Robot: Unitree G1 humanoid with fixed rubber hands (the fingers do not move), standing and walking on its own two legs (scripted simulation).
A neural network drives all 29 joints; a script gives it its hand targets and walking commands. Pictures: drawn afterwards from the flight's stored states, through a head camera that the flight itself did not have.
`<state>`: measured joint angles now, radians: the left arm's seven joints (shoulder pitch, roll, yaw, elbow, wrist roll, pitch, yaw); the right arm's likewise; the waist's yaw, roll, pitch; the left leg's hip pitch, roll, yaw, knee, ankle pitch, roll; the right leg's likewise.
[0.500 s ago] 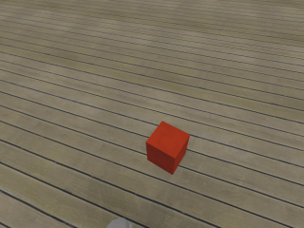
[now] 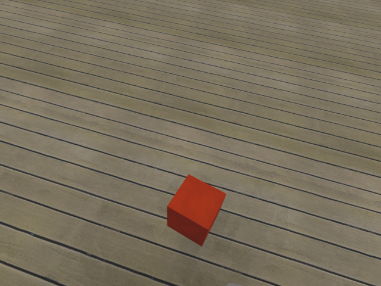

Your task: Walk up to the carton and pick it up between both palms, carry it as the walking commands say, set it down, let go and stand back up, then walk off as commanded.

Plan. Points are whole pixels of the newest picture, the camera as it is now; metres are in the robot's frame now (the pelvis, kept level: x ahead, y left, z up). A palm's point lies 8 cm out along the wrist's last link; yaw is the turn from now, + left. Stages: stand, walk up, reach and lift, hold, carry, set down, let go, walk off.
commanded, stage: walk up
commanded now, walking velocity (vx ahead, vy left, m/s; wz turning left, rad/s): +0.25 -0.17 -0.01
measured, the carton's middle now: (195, 210) +0.56 -0.05 -0.65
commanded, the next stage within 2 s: none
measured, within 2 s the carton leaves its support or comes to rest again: neither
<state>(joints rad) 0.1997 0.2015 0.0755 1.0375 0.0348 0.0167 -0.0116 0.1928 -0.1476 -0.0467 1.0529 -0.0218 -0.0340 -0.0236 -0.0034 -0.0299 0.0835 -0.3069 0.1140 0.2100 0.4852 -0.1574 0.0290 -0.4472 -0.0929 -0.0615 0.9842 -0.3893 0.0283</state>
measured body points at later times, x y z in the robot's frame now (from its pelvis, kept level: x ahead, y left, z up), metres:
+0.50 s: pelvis +0.06 -0.05 +0.00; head +0.07 -0.04 +0.45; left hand +0.09 +0.16 -0.17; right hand +0.10 -0.28 -0.16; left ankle +0.09 +0.05 -0.74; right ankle +0.05 -0.17 -0.74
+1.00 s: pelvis +0.09 +0.02 +0.00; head +0.14 +0.00 +0.45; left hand +0.04 +0.30 -0.13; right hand +0.17 -0.25 -0.15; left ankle +0.13 +0.18 -0.71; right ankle +0.05 -0.17 -0.74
